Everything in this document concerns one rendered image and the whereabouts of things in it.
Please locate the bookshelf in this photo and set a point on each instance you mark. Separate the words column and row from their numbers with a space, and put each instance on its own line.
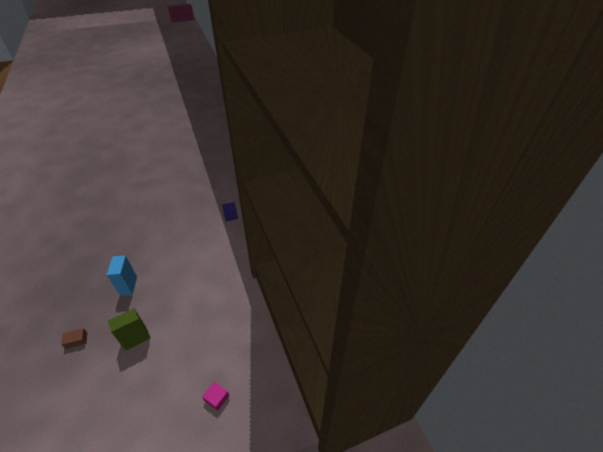
column 397, row 161

